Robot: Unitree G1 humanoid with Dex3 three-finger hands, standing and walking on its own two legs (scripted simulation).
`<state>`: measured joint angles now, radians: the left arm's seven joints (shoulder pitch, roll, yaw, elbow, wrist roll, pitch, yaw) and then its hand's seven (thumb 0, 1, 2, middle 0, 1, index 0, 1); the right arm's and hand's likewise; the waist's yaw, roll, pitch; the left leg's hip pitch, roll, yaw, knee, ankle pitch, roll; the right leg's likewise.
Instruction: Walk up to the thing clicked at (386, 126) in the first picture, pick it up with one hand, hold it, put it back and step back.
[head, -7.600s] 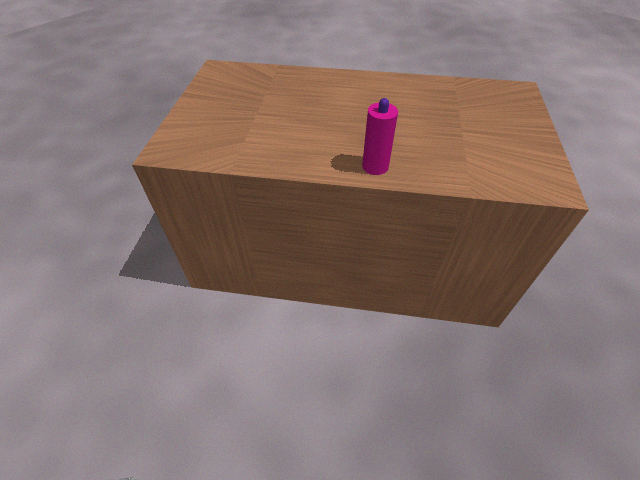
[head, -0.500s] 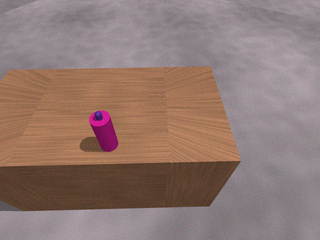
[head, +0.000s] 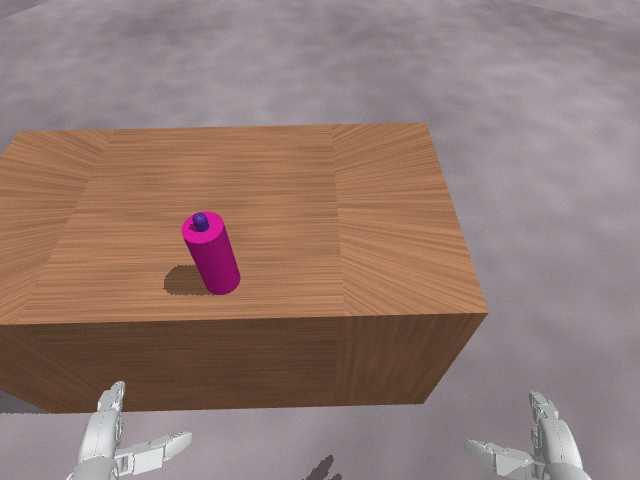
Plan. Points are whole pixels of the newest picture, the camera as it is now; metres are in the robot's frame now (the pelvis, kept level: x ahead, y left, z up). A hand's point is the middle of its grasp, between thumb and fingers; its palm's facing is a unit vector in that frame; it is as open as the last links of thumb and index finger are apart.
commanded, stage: rise first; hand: left
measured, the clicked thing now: (211, 251) +0.47 +0.21 -0.08
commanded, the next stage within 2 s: go down in 0.86 s
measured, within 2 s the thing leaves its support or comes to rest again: neither
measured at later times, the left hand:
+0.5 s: hand (136, 429) +0.18 +0.25 -0.06, palm faces +0.22 -0.92 -0.32, open 17.5 cm
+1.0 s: hand (127, 425) +0.18 +0.25 -0.04, palm faces +0.24 -0.91 -0.33, open 17.6 cm
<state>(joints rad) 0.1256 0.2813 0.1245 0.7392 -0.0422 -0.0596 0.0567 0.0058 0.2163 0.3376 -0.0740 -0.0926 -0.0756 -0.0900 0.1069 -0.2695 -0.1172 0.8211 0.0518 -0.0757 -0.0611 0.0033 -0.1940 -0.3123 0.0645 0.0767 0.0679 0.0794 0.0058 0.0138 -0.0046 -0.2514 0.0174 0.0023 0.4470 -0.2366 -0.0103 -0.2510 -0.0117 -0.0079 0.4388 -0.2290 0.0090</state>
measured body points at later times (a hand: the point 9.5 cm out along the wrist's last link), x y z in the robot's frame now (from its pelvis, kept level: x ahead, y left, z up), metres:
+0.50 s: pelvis +0.01 +0.01 +0.00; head +0.01 +0.01 +0.45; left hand +0.17 +0.30 -0.04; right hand +0.17 -0.25 -0.09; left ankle +0.00 +0.13 -0.74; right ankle +0.00 -0.12 -0.74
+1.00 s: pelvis +0.01 +0.00 +0.00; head +0.01 +0.00 +0.45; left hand +0.17 +0.30 -0.02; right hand +0.16 -0.26 -0.09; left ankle +0.00 +0.13 -0.74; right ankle +0.00 -0.12 -0.74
